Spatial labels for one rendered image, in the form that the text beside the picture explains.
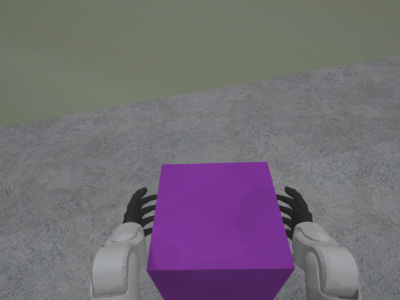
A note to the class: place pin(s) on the robot right forearm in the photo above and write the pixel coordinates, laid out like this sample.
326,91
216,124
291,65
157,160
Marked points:
331,272

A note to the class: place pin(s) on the robot left forearm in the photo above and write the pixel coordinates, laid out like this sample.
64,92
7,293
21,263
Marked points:
114,273

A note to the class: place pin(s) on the carton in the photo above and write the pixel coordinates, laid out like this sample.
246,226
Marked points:
218,233

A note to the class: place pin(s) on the robot left hand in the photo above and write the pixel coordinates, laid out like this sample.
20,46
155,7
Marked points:
135,212

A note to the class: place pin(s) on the robot right hand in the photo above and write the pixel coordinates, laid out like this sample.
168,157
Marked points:
299,212

